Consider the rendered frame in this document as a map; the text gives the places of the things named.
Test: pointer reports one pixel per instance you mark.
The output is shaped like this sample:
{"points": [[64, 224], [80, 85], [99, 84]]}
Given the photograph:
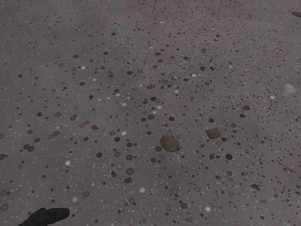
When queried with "left robot hand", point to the left robot hand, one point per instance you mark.
{"points": [[44, 217]]}

